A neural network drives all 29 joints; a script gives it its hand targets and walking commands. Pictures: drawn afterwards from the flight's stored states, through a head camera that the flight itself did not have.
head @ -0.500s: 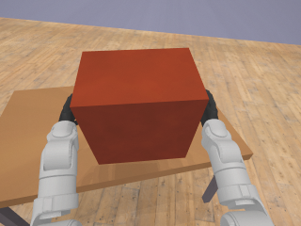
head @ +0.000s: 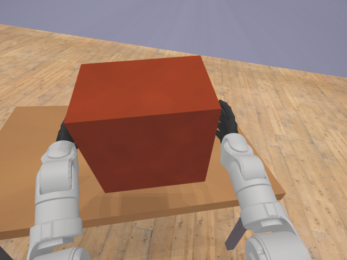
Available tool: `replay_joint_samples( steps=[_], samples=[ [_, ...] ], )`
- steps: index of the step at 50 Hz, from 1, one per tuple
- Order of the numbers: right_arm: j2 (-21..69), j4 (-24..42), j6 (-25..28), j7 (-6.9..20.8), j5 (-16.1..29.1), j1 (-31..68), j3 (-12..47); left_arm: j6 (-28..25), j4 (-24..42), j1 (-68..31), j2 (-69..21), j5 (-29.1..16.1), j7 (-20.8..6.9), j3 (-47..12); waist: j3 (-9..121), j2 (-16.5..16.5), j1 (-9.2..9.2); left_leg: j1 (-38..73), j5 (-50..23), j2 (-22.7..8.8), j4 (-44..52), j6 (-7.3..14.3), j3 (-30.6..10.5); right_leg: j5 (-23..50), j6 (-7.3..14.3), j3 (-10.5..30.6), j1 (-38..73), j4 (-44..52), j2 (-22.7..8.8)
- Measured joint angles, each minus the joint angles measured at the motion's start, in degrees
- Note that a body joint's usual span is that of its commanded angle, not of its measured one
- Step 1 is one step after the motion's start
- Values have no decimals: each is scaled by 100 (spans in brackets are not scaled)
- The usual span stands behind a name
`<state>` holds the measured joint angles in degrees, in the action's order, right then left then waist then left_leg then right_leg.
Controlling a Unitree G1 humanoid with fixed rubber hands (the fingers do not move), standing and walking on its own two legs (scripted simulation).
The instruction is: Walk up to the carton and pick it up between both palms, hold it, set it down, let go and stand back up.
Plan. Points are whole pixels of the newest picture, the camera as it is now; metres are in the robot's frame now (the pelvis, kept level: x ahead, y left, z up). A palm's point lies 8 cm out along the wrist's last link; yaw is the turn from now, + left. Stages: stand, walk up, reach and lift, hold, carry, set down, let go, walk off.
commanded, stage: hold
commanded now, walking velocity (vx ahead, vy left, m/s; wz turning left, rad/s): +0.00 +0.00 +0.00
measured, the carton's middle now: (149, 128) +0.41 +0.03 +0.15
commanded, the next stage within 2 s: none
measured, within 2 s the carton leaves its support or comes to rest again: neither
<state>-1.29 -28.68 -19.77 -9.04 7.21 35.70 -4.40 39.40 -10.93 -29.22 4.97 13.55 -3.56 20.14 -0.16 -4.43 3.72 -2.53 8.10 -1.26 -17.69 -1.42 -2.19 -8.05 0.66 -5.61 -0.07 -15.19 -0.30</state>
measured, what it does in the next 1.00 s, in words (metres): stands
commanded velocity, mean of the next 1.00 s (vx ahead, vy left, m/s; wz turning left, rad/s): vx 0.00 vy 0.00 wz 0.00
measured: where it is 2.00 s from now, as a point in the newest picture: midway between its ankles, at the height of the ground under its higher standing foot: outside the picture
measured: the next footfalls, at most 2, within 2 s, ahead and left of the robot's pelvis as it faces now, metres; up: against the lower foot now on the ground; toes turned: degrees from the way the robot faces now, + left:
none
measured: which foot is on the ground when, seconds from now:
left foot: down 0.00-1.00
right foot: down 0.00-1.00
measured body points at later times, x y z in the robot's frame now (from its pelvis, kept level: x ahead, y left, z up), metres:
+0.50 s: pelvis -0.01 +0.01 +0.00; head -0.05 +0.01 +0.45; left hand +0.38 +0.18 +0.17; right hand +0.37 -0.18 +0.18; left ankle +0.03 +0.13 -0.75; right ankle +0.01 -0.11 -0.75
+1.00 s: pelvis -0.01 +0.02 +0.00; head -0.03 +0.03 +0.45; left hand +0.37 +0.18 +0.15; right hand +0.35 -0.18 +0.15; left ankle +0.03 +0.13 -0.75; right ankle +0.01 -0.11 -0.75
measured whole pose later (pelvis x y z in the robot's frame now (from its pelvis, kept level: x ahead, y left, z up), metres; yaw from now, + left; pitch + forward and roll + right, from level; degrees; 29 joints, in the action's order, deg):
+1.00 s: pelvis -0.01 +0.02 +0.00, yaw -1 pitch -5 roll -1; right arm -4.4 -22.6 -18.6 -7.8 7.5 31.0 -5.9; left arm 39.5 -6.3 -27.7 2.7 11.6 -0.2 14.4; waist -1.7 -0.4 5.0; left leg -6.7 7.5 -0.3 -19.1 -0.1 -1.1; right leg -6.1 -0.5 -4.5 -3.8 -14.7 -1.3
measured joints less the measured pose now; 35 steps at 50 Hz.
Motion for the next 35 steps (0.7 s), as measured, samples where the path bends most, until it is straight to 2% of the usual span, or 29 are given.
replay_joint_samples(
  steps=[4,10,14,21,26,31,35],
  samples=[
    [2,264,40,-56,58,-212,-25,52,300,191,23,-82,125,-292,-93,40,67,-162,5,29,-102,4,-62,52,-20,-61,-68,46,-22],
    [-203,626,94,2,108,-472,-68,59,588,268,-123,-171,309,-580,-167,287,135,-371,-23,75,-168,78,12,164,-87,11,-255,82,-69],
    [-335,526,98,182,-38,-421,-197,-23,308,36,-275,-187,347,-511,-105,443,97,-419,-75,100,-95,143,160,195,-124,157,-424,14,-106],
    [-478,56,127,431,-269,-70,-314,-239,-396,-432,-401,-204,457,-211,181,538,-108,-426,-132,81,64,179,370,165,-122,368,-648,-123,-94],
    [-442,-173,120,384,-210,163,-169,-294,-531,-499,-341,-90,319,56,247,434,-177,-240,-81,17,90,125,348,101,-74,347,-468,-116,-29],
    [-232,-230,48,206,-90,225,-15,-165,-368,-332,-176,52,72,205,155,203,-111,11,-31,-19,96,52,196,21,-21,195,-138,-61,10],
    [-43,-142,11,59,-31,127,9,-52,-172,-130,-38,49,-22,141,54,32,-40,60,-9,-15,53,8,56,-10,2,56,2,-23,9]
  ],
)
